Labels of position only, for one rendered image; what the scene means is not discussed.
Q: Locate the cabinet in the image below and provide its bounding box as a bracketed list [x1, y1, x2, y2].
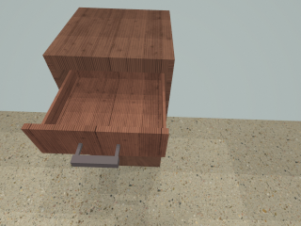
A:
[42, 8, 175, 168]

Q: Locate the handle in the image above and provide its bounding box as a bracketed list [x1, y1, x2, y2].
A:
[70, 143, 120, 169]

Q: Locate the drawer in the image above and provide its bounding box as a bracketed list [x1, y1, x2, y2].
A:
[21, 70, 169, 157]

